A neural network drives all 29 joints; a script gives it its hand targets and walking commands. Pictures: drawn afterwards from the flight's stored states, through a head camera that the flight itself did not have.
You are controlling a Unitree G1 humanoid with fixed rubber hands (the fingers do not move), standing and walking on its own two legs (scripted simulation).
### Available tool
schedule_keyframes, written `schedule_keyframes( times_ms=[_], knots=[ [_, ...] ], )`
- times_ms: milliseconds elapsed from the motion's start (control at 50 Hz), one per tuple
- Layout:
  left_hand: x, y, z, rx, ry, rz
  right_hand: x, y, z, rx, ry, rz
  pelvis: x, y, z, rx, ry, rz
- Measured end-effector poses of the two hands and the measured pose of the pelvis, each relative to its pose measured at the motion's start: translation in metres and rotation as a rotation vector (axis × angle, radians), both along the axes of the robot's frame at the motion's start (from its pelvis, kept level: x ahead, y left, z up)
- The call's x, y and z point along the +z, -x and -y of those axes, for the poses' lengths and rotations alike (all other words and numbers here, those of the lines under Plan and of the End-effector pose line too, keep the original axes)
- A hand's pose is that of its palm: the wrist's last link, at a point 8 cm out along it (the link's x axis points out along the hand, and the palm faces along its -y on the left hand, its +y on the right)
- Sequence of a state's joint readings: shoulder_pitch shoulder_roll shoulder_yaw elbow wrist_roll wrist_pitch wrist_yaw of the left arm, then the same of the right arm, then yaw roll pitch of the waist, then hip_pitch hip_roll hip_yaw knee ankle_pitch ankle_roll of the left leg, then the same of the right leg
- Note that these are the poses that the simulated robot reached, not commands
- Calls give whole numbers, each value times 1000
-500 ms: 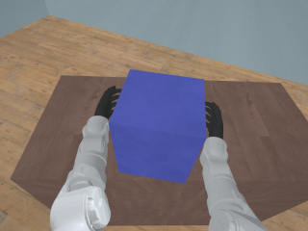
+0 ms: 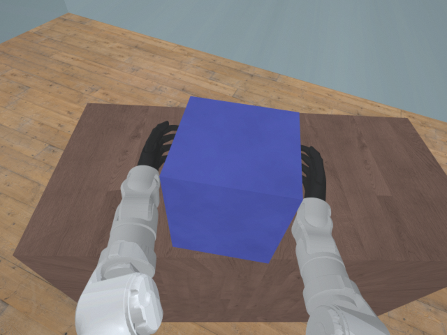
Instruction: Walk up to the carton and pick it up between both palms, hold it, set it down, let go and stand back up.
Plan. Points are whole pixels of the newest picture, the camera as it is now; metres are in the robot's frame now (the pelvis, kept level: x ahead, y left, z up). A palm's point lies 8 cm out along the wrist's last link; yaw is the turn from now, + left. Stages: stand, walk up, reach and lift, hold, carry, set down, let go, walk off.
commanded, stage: reach and lift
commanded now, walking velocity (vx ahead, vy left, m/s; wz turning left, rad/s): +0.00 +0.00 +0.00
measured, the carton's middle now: (231, 184) +0.42 -0.02 +0.03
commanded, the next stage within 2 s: none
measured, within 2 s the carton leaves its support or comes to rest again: leaves its support in 0.24 s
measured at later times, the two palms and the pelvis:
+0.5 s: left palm (141, 168) +0.39 +0.15 +0.11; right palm (314, 195) +0.35 -0.15 +0.09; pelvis -0.03 -0.01 +0.00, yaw +2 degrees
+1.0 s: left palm (147, 160) +0.39 +0.13 +0.12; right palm (322, 188) +0.35 -0.16 +0.10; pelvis -0.02 -0.01 +0.00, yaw +1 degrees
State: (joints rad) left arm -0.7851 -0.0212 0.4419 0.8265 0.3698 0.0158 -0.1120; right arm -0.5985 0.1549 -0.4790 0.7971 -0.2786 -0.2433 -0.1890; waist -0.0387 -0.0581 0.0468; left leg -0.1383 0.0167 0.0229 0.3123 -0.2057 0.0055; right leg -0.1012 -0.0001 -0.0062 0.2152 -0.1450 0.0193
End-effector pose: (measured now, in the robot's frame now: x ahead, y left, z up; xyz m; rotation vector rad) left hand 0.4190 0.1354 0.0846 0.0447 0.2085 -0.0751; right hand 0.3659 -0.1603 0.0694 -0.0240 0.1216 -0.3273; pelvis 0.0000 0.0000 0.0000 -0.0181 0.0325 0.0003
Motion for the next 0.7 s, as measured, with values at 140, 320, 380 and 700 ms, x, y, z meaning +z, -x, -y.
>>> schedule_keyframes(
  times_ms=[140,320,380,700],
  knots=[
    [1,3,0,-1,-8,22,1,3,0,1,6,18,0,0,0,3,2,-21],
    [9,17,-4,8,-24,96,7,13,-3,17,26,86,0,10,4,17,5,-30],
    [11,23,-7,15,-27,110,9,16,-6,26,30,97,0,16,6,27,5,-30],
    [43,29,-6,34,-54,134,30,17,-5,45,21,111,1,37,15,26,-6,-39]
  ],
)
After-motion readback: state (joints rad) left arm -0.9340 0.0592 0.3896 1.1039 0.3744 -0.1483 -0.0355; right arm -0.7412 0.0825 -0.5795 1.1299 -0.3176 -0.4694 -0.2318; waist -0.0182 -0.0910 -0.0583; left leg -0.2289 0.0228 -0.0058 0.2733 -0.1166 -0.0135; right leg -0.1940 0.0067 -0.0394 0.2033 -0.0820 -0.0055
